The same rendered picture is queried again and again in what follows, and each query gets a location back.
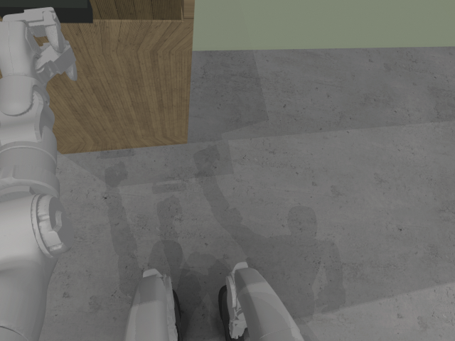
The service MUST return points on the robot left shin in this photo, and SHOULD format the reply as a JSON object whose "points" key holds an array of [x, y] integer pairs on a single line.
{"points": [[171, 320]]}

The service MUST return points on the drawer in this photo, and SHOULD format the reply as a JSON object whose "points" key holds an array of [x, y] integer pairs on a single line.
{"points": [[136, 9]]}

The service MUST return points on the handle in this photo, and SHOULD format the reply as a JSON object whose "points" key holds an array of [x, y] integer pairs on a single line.
{"points": [[67, 11]]}

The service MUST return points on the right robot thigh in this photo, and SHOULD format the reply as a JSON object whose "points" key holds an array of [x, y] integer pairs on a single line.
{"points": [[266, 316]]}

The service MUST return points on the cabinet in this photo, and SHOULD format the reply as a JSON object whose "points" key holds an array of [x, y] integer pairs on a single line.
{"points": [[133, 84]]}

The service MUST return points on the left robot hand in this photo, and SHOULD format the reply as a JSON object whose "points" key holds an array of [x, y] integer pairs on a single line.
{"points": [[21, 55]]}

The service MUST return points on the left robot forearm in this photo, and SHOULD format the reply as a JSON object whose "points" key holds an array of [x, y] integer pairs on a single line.
{"points": [[28, 146]]}

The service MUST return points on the robot left upper arm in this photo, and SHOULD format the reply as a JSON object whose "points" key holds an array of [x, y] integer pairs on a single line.
{"points": [[34, 231]]}

